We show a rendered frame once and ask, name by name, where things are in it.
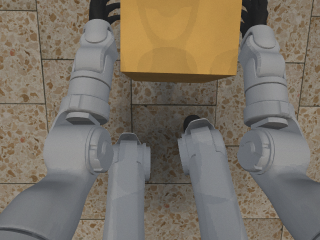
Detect right robot forearm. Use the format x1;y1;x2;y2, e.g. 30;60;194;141
238;24;311;156

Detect carton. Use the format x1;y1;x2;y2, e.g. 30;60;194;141
120;0;242;84

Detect robot left thigh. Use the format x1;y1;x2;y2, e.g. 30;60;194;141
102;140;151;240

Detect right robot upper arm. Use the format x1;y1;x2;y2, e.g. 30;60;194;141
237;127;320;240

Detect robot left hand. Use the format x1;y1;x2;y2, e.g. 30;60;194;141
89;0;121;25

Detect left robot upper arm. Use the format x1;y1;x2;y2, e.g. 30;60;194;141
0;124;114;240

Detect left robot shin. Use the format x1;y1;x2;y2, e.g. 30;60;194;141
108;132;142;175

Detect robot right hand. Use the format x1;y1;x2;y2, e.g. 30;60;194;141
240;0;269;39

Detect left robot forearm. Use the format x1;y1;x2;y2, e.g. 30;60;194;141
43;19;118;163

